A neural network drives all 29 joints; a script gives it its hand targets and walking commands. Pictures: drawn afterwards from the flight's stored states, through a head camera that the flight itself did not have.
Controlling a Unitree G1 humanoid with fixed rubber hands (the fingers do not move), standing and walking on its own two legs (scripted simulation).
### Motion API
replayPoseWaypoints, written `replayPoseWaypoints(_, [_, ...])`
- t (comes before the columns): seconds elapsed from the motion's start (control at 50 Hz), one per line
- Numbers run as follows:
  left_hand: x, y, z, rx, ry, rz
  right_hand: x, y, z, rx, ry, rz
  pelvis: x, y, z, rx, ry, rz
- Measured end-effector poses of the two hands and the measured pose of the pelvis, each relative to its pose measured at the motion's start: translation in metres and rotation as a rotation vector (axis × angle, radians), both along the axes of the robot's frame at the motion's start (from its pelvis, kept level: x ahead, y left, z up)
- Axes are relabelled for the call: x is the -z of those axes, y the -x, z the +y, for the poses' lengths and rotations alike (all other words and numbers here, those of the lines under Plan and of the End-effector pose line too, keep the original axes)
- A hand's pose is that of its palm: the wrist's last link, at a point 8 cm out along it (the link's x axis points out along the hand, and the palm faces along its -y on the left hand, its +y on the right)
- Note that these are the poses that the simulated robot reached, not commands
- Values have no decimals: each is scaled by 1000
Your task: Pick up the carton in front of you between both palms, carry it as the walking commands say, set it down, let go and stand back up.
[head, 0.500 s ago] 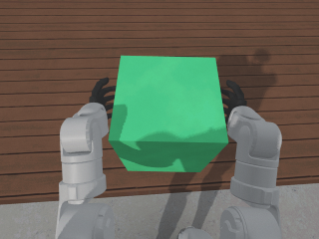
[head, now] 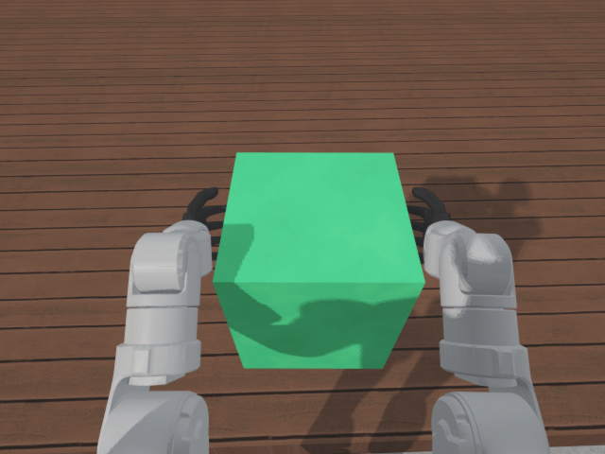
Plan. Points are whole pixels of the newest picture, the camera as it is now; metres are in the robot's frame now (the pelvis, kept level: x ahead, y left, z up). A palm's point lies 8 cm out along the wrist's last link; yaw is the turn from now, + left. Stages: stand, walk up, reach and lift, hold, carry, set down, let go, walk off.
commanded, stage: carry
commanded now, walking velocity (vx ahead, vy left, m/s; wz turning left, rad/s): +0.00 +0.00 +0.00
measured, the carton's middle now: (314, 267) +0.36 +0.00 +0.05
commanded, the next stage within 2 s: none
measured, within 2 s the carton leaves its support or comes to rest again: neither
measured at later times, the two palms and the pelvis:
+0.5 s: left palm (171, 243) +0.34 +0.18 +0.12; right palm (413, 248) +0.34 -0.12 +0.12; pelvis -0.01 +0.03 +0.00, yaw +0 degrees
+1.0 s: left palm (161, 249) +0.33 +0.19 +0.13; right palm (408, 254) +0.32 -0.11 +0.13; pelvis -0.02 +0.04 +0.00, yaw +0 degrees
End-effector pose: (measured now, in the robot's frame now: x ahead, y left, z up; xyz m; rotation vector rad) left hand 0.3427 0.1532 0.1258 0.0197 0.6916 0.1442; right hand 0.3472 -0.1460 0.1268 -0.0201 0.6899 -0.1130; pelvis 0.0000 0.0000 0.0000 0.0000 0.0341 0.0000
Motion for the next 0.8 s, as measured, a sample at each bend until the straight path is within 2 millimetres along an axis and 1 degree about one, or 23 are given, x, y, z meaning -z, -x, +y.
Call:
replayPoseWaypoints(0.06, [-5, -1, 4, 4, 0, 11, -4, 0, 4, 2, 2, 11, 0, -3, 5, -1, 1, -2])
replayPoseWaypoints(0.16, [-2, 1, 11, 17, -5, 45, -3, 4, 11, 4, 11, 45, 1, -4, 12, 0, 2, -11])
replayPoseWaypoints(0.44, [2, 4, 27, 30, -10, 65, 1, 10, 27, 2, 23, 64, 2, 5, 30, 2, 3, -12])
replayPoseWaypoints(0.8, [1, 13, 37, 29, -6, 61, 1, 19, 37, 9, 18, 60, 2, 13, 41, 2, 3, -14])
